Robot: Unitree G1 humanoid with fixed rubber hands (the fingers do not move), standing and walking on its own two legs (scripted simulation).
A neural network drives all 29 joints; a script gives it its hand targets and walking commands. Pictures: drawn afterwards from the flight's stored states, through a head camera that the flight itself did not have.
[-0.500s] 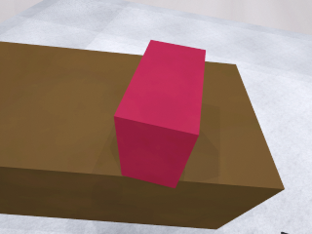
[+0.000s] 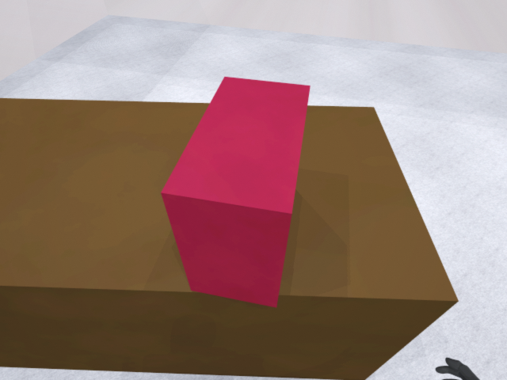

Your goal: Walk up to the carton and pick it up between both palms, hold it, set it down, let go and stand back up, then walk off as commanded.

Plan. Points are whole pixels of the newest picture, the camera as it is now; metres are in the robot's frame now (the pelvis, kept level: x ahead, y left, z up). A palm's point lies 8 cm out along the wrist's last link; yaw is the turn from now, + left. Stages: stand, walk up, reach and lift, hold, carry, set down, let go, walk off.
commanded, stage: walk up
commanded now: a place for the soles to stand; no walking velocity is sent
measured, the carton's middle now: (249, 189) +0.46 +0.02 +0.04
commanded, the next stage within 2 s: reach and lift in 1.64 s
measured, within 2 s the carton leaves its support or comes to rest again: neither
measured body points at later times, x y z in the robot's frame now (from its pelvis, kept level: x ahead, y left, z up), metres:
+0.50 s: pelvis +0.01 +0.00 +0.00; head +0.02 +0.02 +0.45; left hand +0.12 +0.32 -0.10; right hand +0.14 -0.32 -0.08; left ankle +0.05 +0.12 -0.73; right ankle +0.01 -0.11 -0.73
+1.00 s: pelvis +0.00 +0.01 +0.00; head +0.02 +0.01 +0.45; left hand +0.10 +0.33 -0.10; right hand +0.13 -0.32 -0.08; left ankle +0.05 +0.12 -0.73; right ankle +0.01 -0.11 -0.73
